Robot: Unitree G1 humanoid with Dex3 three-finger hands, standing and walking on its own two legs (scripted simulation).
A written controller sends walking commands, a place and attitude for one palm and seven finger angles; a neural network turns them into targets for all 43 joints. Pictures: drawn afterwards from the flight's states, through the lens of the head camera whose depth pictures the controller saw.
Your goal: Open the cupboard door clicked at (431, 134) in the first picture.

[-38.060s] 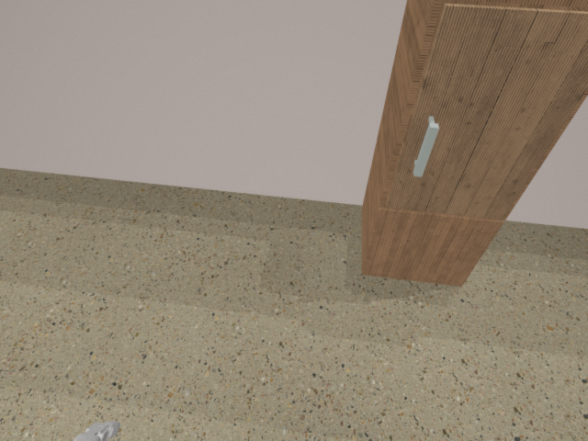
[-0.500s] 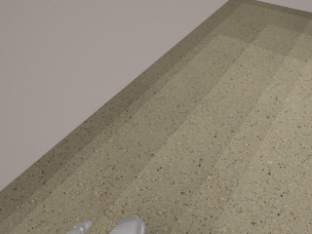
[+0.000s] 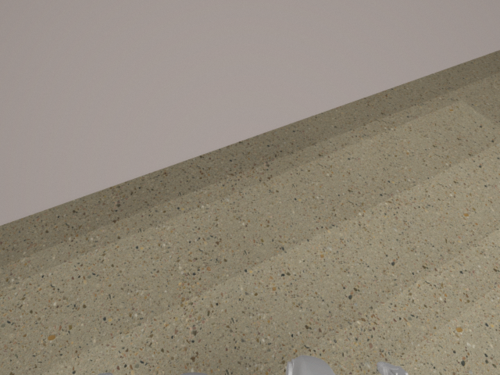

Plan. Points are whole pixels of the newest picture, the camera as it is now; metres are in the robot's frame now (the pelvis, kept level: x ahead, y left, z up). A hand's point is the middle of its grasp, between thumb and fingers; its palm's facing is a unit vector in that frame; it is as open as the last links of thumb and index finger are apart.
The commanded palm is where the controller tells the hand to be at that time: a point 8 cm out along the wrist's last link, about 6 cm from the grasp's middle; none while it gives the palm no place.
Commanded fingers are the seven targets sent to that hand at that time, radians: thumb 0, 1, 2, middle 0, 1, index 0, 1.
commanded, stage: turn to face it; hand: left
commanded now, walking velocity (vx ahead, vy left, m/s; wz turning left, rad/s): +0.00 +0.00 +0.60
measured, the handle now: out of the picture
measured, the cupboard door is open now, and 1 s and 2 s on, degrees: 49 49 49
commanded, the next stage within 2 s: none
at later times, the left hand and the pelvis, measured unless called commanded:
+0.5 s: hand out of the picture +0.05 +0.13 -0.14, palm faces +0.29 -0.92 -0.27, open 7.4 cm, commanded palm none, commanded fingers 0.00 0.90 0.90 -0.20 -0.30 -0.20 -0.30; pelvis +0.02 -0.08 +0.01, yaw +18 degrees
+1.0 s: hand out of the picture -0.03 +0.18 -0.16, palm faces +0.58 -0.77 -0.26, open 7.4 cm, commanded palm none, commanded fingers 0.00 0.90 0.90 -0.20 -0.30 -0.20 -0.30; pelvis +0.02 -0.06 +0.01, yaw +35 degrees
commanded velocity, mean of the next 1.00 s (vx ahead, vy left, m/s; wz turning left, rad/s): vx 0.00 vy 0.00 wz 0.60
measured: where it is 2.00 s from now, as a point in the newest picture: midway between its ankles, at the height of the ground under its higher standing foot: outside the picture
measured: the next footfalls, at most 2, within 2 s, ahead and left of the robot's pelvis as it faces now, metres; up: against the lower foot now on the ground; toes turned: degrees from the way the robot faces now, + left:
right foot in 0.24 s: +0.06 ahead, -0.15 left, +0.00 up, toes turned +6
left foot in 0.74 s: +0.00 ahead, +0.06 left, +0.00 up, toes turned +33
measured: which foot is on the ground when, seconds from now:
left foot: down 0.00-0.24, up 0.26-0.72, down 0.74-1.00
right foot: up 0.00-0.22, down 0.24-0.72, up 0.74-1.00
